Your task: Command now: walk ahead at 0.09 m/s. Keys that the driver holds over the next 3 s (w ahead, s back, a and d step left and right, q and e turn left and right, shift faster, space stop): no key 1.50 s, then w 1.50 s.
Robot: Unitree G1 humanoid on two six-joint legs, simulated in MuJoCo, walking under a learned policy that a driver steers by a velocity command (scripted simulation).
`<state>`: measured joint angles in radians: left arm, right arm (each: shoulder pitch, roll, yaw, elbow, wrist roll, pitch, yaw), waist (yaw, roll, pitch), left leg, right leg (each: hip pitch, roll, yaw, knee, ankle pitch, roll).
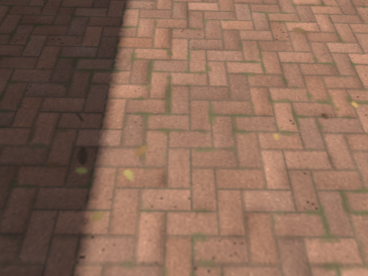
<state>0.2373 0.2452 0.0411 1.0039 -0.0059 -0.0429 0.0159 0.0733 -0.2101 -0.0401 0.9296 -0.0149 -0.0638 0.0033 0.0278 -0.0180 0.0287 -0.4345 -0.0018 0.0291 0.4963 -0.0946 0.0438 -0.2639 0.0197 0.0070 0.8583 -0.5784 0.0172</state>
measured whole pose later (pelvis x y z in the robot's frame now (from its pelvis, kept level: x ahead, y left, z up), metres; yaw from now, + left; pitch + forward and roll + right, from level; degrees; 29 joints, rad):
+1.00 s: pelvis +0.07 -0.03 +0.01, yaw +1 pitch -1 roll +0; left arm 0.28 0.18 0.02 1.10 0.00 -0.01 0.04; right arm 0.14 -0.20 -0.04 1.12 0.00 0.02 -0.04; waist 0.00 0.01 0.04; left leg -0.28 0.02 0.01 0.50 -0.20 -0.01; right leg -0.13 -0.01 -0.03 0.49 -0.34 0.00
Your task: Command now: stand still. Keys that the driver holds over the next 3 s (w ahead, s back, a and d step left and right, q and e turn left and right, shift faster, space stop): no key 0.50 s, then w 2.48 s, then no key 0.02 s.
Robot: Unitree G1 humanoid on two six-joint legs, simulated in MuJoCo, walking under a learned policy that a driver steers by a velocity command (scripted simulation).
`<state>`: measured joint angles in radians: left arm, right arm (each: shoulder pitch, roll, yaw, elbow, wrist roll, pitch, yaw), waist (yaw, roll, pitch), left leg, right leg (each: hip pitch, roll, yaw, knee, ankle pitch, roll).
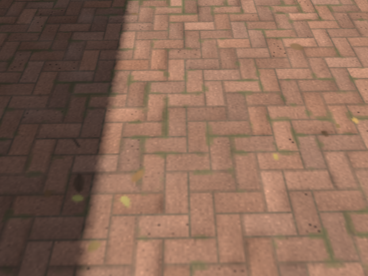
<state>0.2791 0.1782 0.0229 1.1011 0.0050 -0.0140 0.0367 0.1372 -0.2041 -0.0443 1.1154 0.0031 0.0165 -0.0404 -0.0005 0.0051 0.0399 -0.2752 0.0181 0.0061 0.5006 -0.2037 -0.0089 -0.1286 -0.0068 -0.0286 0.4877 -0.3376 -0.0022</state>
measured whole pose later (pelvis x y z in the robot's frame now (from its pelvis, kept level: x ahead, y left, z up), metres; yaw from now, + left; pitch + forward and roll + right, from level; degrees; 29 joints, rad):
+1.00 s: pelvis +0.14 +0.04 +0.01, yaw +0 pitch +1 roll +0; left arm 0.18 0.25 0.07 0.95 -0.03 -0.09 0.00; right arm 0.44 -0.16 -0.02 1.13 0.00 -0.10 0.01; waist -0.05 -0.03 -0.02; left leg -0.02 -0.04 0.07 0.26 -0.27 0.05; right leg -0.64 -0.11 -0.01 1.06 -0.15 -0.05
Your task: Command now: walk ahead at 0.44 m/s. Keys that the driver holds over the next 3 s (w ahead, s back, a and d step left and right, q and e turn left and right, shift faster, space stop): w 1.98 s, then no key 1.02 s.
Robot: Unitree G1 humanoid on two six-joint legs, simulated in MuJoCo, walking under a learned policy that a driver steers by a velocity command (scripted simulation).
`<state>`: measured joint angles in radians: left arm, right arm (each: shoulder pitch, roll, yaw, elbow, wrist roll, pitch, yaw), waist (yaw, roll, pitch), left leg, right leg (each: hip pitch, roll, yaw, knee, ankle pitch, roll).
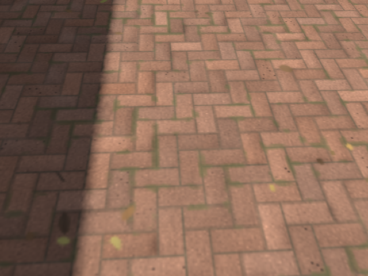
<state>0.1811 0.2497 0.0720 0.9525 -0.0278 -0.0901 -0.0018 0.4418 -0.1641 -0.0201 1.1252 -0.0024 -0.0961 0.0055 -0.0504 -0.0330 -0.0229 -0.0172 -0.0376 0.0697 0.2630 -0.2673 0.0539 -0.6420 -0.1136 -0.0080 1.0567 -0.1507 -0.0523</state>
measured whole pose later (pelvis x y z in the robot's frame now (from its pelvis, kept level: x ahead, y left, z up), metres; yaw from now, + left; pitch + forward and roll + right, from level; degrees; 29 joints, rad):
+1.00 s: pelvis +0.58 +0.01 +0.00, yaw +0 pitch +1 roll +0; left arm 0.22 0.27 0.06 0.95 -0.02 -0.09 0.01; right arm 0.24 -0.23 -0.06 0.96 -0.01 -0.10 0.03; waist -0.02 -0.04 0.02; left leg -0.26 -0.04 0.08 0.38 -0.14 0.07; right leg -0.53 -0.09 0.02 1.15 -0.30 -0.05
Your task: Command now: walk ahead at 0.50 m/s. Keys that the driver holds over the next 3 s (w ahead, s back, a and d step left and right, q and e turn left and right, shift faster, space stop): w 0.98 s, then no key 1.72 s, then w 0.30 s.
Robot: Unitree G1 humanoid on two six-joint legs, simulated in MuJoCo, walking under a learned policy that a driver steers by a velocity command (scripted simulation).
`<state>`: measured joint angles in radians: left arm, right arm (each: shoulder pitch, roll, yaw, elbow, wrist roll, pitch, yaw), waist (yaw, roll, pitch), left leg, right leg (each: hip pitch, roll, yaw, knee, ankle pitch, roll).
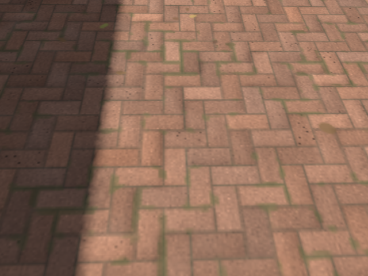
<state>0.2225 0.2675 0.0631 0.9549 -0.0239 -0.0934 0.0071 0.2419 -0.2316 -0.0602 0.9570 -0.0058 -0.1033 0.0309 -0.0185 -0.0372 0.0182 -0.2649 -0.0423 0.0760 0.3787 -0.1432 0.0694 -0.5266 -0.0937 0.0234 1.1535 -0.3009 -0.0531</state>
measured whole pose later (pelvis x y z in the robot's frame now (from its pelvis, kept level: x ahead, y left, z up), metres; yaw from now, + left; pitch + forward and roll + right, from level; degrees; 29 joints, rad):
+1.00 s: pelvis +0.57 -0.02 -0.02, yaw +0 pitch +2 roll -1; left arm 0.36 0.25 0.06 1.03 -0.02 -0.07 0.00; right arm 0.05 -0.24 -0.06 0.87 0.01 -0.10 0.03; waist 0.04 -0.01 0.04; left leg -0.48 0.00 0.06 0.57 -0.13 0.06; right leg -0.17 0.00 0.02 0.95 -0.47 -0.02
